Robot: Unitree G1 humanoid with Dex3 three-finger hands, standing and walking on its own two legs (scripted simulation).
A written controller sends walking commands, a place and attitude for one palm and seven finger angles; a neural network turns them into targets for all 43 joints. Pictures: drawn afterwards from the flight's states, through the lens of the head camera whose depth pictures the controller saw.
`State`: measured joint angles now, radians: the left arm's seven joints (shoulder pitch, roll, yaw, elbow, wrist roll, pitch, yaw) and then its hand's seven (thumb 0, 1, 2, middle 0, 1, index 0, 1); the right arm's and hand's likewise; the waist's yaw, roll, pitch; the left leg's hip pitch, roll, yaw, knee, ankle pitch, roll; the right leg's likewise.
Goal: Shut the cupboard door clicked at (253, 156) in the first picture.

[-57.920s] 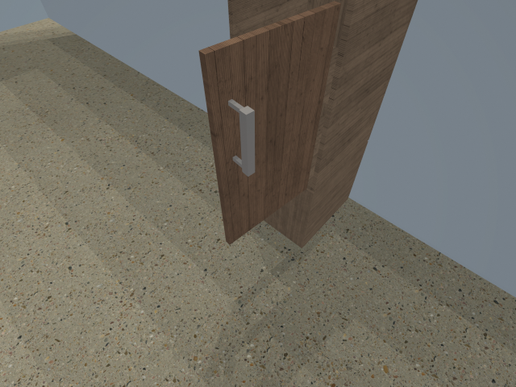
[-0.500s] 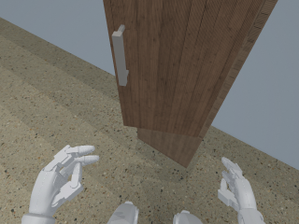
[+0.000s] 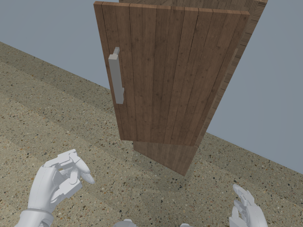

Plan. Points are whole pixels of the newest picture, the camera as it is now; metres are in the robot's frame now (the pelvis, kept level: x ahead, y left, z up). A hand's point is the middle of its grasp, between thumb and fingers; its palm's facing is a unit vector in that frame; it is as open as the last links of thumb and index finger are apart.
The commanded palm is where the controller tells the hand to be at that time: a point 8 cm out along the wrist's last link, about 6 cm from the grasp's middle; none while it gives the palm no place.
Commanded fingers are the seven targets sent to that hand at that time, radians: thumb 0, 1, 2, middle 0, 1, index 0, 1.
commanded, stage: raise the hand and make a fist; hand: left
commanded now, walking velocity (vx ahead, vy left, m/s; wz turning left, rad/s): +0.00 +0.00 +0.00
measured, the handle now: (118, 77) +0.49 +0.13 +0.12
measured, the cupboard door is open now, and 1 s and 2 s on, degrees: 24 24 24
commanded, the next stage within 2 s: bring the fist close to the handle in 0.84 s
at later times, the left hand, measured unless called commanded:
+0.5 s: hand (70, 158) +0.24 +0.19 +0.12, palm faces -0.01 -1.00 -0.06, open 3.1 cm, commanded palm +0.21 +0.24 +0.13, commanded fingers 0.00 0.90 0.90 -1.30 -1.50 -1.30 -1.50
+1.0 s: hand (77, 162) +0.23 +0.17 +0.12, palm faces -0.01 -1.00 -0.06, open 3.1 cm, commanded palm +0.22 +0.22 +0.13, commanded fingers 0.00 0.90 0.90 -1.30 -1.50 -1.30 -1.50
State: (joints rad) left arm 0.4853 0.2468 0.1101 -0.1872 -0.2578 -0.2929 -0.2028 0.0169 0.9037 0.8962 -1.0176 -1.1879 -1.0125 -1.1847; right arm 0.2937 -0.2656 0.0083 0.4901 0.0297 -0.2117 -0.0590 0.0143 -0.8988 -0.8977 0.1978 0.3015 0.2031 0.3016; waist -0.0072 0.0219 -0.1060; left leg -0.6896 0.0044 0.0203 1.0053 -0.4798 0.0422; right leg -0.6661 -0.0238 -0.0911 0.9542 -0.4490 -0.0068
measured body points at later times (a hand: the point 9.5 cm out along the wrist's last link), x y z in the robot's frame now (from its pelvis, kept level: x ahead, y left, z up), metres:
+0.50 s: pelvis +0.01 -0.01 +0.02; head +0.02 -0.01 +0.47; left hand +0.23 +0.24 +0.13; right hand +0.19 -0.23 -0.04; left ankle +0.01 +0.09 -0.68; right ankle +0.02 -0.12 -0.68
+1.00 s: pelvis +0.01 -0.02 +0.03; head +0.02 -0.03 +0.48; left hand +0.22 +0.22 +0.13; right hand +0.18 -0.25 -0.04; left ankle +0.01 +0.09 -0.68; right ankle +0.02 -0.12 -0.68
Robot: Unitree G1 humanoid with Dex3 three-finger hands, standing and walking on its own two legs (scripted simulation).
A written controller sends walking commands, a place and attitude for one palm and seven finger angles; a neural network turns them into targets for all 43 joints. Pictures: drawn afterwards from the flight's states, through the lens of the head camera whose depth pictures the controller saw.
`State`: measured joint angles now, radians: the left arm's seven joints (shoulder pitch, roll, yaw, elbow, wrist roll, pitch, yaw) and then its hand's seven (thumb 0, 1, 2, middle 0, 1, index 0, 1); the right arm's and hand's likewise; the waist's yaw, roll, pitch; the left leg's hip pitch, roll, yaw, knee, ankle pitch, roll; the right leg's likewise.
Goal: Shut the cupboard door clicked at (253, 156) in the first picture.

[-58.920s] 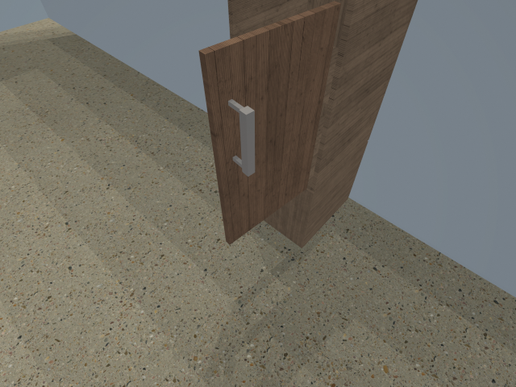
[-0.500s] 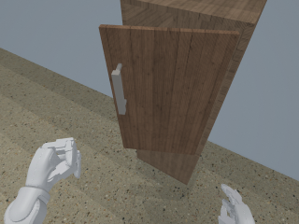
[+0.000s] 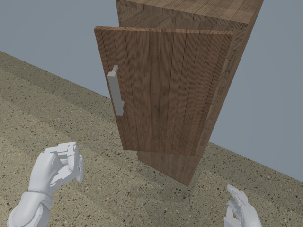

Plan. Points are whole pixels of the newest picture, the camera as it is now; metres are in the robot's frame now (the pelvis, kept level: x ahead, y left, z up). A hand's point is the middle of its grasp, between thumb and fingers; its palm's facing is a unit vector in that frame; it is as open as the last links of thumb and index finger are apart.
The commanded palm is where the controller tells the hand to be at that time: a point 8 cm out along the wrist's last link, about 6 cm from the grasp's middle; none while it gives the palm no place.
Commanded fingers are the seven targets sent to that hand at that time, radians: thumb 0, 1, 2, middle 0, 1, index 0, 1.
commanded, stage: bring the fist close to the handle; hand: left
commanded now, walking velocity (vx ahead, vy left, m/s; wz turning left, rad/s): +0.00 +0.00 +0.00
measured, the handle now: (117, 91) +0.49 +0.15 +0.09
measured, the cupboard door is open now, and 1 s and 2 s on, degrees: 24 24 17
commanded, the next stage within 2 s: push the door shut along its arc in 1.34 s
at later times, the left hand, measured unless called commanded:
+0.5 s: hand (98, 137) +0.31 +0.16 +0.09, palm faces -0.04 -1.00 -0.03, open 3.1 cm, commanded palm +0.30 +0.21 +0.10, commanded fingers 0.00 0.90 0.90 -1.30 -1.50 -1.30 -1.50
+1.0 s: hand (116, 113) +0.39 +0.13 +0.09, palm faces -0.05 -1.00 -0.01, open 3.1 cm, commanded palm +0.37 +0.18 +0.10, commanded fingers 0.00 0.90 0.90 -1.30 -1.50 -1.30 -1.50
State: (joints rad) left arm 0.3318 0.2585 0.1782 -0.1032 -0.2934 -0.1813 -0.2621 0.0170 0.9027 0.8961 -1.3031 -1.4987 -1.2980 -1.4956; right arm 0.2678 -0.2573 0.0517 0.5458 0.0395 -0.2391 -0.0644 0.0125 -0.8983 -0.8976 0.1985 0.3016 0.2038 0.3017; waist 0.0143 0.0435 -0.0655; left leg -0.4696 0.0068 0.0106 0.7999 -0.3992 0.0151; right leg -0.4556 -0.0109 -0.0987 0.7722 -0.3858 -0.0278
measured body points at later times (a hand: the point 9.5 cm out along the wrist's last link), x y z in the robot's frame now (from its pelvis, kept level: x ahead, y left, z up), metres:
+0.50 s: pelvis +0.00 +0.00 +0.00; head +0.02 -0.01 +0.45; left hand +0.31 +0.22 +0.10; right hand +0.15 -0.24 -0.08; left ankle +0.01 +0.11 -0.71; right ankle +0.01 -0.10 -0.71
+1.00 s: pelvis +0.00 +0.00 +0.00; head +0.04 +0.00 +0.45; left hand +0.39 +0.19 +0.09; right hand +0.12 -0.25 -0.10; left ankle +0.01 +0.11 -0.71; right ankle +0.01 -0.10 -0.71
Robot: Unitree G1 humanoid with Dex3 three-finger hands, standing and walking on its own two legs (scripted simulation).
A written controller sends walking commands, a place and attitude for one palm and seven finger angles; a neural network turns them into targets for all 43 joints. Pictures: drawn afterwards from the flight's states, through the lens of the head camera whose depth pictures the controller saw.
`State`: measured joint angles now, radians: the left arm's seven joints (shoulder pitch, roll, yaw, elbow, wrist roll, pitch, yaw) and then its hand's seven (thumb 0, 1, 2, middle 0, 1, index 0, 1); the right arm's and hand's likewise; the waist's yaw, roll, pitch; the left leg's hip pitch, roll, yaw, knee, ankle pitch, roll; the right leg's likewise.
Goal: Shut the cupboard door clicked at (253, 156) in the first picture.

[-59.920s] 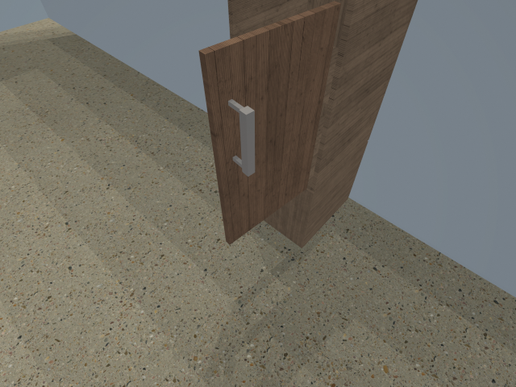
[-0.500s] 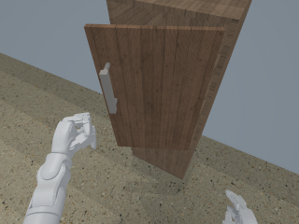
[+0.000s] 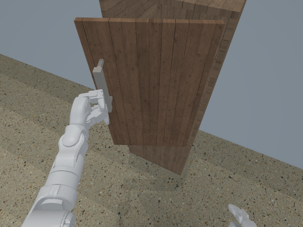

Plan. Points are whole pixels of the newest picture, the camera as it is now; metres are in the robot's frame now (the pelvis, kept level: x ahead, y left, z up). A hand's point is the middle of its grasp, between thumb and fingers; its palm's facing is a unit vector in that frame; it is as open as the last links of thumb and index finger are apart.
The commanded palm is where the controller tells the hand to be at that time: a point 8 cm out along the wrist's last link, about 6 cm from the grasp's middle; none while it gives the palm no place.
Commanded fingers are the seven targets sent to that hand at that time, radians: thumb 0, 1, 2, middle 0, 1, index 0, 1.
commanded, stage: bring the fist close to the handle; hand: left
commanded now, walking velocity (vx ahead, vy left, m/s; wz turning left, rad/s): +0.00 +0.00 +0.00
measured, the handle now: (105, 87) +0.48 +0.15 +0.09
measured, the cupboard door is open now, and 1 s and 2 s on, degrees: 24 17 3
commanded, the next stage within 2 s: push the door shut along its arc in 0.34 s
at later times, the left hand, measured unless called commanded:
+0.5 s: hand (110, 112) +0.39 +0.12 +0.09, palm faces -0.02 -1.00 -0.02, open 3.1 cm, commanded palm +0.37 +0.18 +0.09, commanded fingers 0.00 0.90 0.90 -1.30 -1.50 -1.30 -1.50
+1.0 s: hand (113, 95) +0.45 +0.12 +0.09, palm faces -0.14 -0.99 -0.04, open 3.2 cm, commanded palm +0.44 +0.16 +0.09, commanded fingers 0.00 0.90 0.90 -1.30 -1.50 -1.30 -1.50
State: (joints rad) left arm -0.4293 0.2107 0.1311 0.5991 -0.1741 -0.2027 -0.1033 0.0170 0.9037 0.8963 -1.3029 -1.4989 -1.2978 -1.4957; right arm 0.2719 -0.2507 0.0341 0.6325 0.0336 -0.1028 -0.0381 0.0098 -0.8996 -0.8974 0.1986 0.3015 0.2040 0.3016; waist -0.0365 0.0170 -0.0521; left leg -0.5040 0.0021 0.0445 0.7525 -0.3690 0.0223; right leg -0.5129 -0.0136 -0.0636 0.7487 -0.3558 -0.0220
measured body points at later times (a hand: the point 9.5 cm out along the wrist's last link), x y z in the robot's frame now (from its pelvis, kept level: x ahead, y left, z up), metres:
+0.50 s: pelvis +0.00 +0.00 +0.00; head +0.03 -0.02 +0.45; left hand +0.38 +0.18 +0.09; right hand +0.11 -0.26 -0.11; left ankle +0.01 +0.10 -0.71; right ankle +0.01 -0.11 -0.71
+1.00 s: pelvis -0.02 +0.00 -0.01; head +0.06 -0.01 +0.43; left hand +0.45 +0.18 +0.10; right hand +0.04 -0.27 -0.13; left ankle +0.01 +0.10 -0.71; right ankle +0.01 -0.11 -0.71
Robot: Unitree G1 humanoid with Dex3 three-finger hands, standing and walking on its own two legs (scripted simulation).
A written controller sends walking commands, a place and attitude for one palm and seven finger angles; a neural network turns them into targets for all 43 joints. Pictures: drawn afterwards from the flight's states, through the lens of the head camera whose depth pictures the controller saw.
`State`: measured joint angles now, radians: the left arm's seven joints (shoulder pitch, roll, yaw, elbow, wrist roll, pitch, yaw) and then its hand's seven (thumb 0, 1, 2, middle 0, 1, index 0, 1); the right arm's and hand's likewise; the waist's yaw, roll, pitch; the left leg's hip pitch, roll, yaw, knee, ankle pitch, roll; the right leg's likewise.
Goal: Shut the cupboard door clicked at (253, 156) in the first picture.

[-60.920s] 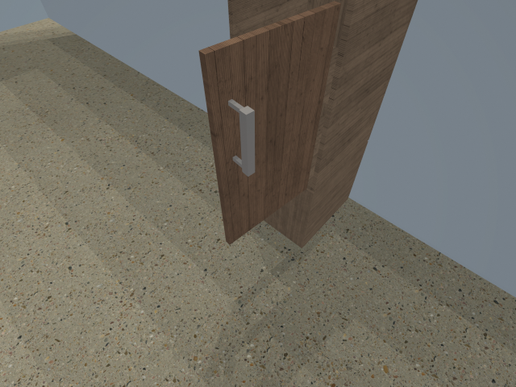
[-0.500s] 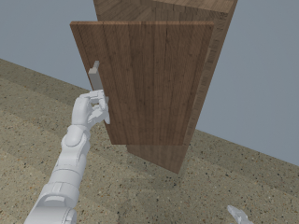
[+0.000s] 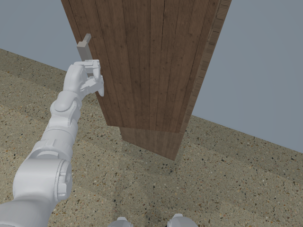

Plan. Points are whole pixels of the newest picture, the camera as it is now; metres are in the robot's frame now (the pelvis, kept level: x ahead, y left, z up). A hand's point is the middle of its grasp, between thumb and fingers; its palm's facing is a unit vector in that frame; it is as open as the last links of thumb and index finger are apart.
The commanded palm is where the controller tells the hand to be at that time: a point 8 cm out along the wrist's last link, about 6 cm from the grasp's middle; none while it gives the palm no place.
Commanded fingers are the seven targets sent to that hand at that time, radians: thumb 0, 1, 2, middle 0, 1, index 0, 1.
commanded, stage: push the door shut along its arc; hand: left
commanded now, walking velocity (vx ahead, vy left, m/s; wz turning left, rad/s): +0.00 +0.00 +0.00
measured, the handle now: (92, 64) +0.54 +0.15 +0.10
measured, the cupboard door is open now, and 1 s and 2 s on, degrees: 17 3 0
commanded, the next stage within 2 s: pull the fist back off the door in 1.32 s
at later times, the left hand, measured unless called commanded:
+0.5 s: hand (114, 67) +0.52 +0.09 +0.10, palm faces -0.29 -0.96 -0.01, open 3.1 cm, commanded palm +0.53 +0.14 +0.11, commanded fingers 0.00 0.90 0.90 -1.30 -1.50 -1.30 -1.50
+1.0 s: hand (127, 57) +0.56 +0.05 +0.11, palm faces -0.39 -0.92 -0.02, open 3.1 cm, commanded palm +0.57 +0.10 +0.11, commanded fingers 0.00 0.90 0.90 -1.30 -1.50 -1.30 -1.50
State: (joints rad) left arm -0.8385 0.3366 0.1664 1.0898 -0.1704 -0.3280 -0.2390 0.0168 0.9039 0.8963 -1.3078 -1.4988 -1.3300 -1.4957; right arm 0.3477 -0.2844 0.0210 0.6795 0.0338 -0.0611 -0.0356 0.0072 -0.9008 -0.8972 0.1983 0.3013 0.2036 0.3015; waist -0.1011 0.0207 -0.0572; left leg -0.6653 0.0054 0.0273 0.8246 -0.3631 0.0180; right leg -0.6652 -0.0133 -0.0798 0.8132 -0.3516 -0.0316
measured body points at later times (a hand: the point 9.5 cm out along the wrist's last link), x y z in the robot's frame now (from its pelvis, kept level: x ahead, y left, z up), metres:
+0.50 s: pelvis +0.01 +0.01 -0.01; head +0.12 +0.01 +0.43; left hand +0.53 +0.14 +0.11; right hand -0.01 -0.26 -0.12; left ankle +0.02 +0.11 -0.70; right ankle +0.03 -0.10 -0.70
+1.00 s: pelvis +0.02 +0.01 -0.02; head +0.15 +0.00 +0.41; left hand +0.58 +0.10 +0.12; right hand -0.03 -0.26 -0.13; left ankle +0.02 +0.11 -0.70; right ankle +0.03 -0.10 -0.70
